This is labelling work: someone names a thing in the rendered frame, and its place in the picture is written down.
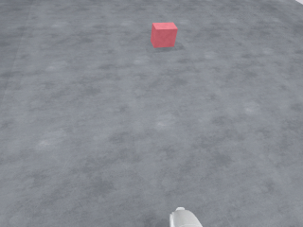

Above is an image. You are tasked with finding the robot right thigh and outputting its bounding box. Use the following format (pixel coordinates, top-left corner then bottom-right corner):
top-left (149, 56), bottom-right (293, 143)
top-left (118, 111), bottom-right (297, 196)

top-left (169, 209), bottom-right (203, 227)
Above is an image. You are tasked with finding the carton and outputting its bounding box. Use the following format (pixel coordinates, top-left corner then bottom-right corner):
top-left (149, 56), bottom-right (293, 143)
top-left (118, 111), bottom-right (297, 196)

top-left (151, 22), bottom-right (178, 48)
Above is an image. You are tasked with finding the robot right shin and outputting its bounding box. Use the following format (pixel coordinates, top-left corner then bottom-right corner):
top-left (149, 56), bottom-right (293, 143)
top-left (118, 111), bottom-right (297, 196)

top-left (175, 207), bottom-right (185, 211)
